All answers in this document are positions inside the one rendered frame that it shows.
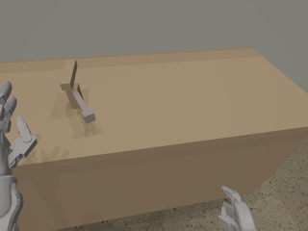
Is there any tap lever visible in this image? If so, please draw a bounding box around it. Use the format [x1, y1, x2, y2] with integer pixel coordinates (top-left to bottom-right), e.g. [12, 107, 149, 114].
[71, 90, 96, 124]

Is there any right robot hand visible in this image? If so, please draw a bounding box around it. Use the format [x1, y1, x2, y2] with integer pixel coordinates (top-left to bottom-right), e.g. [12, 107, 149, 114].
[218, 186, 257, 231]

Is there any counter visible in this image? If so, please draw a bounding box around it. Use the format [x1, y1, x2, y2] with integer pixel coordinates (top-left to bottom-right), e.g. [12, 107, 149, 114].
[0, 46, 308, 231]

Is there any left robot hand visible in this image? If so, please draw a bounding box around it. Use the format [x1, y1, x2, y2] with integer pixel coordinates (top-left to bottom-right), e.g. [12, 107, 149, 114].
[0, 81, 38, 176]

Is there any robot left forearm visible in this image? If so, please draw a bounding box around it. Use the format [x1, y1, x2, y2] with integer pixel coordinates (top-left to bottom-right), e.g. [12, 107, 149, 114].
[0, 175, 24, 231]

